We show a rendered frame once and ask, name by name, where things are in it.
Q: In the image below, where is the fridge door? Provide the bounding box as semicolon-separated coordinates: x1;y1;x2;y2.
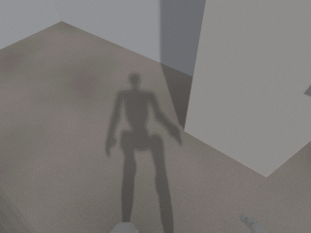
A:
185;0;311;176

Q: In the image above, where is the robot left thigh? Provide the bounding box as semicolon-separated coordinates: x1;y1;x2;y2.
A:
110;222;139;233

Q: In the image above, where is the robot right hand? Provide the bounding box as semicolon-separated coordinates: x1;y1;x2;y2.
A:
239;214;268;233

